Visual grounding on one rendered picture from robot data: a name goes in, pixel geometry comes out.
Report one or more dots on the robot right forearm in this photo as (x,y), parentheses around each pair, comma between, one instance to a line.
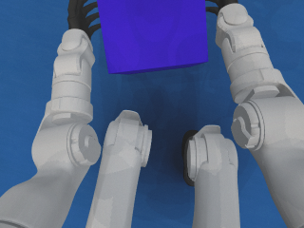
(246,58)

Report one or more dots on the left robot hand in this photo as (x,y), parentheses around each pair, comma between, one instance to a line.
(78,19)

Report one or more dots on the right robot foot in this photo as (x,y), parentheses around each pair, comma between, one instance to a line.
(188,136)

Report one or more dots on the robot right upper arm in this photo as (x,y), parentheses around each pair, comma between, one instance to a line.
(273,131)

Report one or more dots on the robot left forearm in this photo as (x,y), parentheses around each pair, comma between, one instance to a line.
(71,82)

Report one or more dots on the right robot hand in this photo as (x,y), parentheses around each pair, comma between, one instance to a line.
(221,4)

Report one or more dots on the carton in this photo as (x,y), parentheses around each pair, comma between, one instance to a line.
(153,35)

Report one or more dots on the robot left thigh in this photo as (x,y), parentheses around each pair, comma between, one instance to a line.
(115,191)

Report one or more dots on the robot left upper arm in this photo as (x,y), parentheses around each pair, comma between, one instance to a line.
(62,155)

